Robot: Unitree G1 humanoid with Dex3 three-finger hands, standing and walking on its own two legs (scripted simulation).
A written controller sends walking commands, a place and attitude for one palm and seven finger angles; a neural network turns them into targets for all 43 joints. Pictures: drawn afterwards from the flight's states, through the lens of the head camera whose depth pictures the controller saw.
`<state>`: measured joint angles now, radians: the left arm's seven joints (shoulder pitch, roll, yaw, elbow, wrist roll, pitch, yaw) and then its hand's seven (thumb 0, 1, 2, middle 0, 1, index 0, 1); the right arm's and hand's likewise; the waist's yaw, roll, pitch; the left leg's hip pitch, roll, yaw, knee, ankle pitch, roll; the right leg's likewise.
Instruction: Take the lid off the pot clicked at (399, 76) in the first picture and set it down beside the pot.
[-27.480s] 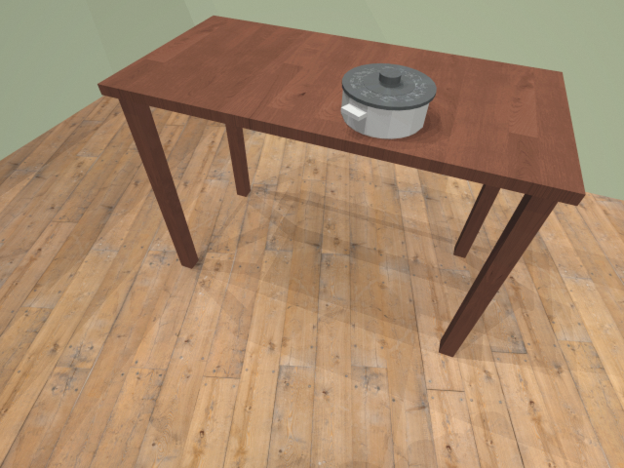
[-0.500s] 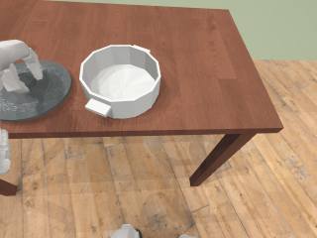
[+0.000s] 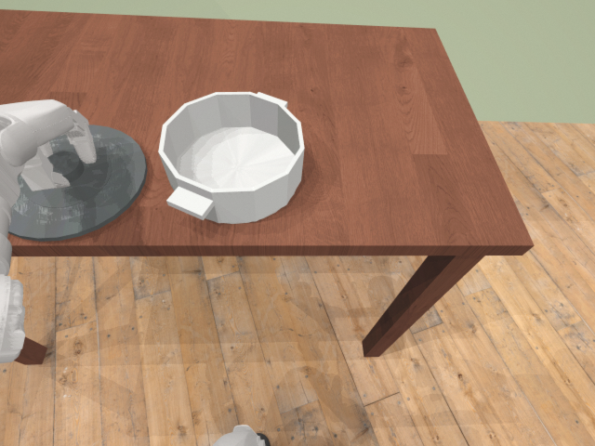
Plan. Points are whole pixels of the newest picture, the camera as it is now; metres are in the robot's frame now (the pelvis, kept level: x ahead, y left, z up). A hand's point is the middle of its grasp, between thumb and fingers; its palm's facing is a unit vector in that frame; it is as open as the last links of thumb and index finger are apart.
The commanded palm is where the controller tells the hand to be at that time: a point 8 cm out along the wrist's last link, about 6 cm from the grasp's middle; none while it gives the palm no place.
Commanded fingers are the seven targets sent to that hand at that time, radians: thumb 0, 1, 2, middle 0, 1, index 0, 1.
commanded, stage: open the fingers wide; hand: left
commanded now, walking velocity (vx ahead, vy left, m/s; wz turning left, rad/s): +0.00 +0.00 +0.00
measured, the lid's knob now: (63, 167) +0.48 +0.32 +0.07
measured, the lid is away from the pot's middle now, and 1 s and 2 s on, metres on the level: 0.24 0.24 0.24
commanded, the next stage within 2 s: raise the empty hand in 0.64 s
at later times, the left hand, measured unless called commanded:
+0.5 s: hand (63, 158) +0.46 +0.30 +0.10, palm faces -0.43 -0.11 -0.90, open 10.6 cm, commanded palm +0.49 +0.31 +0.16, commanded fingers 0.00 -0.04 0.70 -0.37 -0.82 -0.37 -0.82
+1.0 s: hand (52, 143) +0.47 +0.30 +0.13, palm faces -0.39 -0.11 -0.91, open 11.0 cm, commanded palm +0.49 +0.31 +0.19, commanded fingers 0.00 -0.04 0.70 -0.37 -0.82 -0.37 -0.82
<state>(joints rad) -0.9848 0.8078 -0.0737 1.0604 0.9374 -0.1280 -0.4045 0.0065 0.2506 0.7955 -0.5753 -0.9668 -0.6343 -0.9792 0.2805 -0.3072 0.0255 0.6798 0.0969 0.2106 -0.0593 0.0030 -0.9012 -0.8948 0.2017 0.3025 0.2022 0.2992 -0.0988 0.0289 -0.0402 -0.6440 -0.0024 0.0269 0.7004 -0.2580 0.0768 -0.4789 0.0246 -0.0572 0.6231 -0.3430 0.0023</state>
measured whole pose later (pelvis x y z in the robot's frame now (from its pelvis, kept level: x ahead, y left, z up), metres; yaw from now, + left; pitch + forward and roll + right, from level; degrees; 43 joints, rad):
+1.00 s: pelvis +0.01 -0.01 +0.00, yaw +0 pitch +11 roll -3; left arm -0.99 0.81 -0.05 1.04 0.93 -0.10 -0.41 0.00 -0.03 0.70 -0.39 -0.82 -0.39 -0.82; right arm 0.27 -0.31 0.02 0.68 0.10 0.24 -0.05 0.00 -0.90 -0.89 0.20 0.30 0.20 0.30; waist -0.10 0.04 -0.04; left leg -0.60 0.00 0.03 0.67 -0.26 0.07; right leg -0.44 0.03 -0.05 0.59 -0.35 0.00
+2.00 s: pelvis +0.02 +0.00 +0.01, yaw +1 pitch +9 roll -2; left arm -1.21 0.85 -0.13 1.02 0.92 0.00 -0.53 0.00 -0.03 0.70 -0.39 -0.82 -0.39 -0.82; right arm 0.23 -0.31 0.04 0.68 0.10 0.25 -0.03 0.00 -0.90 -0.90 0.20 0.30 0.20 0.30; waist -0.09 0.04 -0.03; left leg -0.50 -0.03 0.02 0.57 -0.22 0.07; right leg -0.33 0.01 -0.06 0.49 -0.31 0.00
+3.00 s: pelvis +0.03 -0.05 +0.03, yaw -2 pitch -1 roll +0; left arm -0.45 0.54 0.37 0.26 -0.08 -0.03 0.05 0.00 0.08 0.73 -0.36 -0.75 -0.36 -0.75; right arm 0.16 -0.27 0.06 0.64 0.05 0.05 -0.06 0.01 -0.90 -0.90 0.20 0.30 0.20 0.30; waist 0.00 0.04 0.01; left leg -0.20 0.02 0.06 0.39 -0.18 0.01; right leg -0.07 0.06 0.00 0.33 -0.26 -0.05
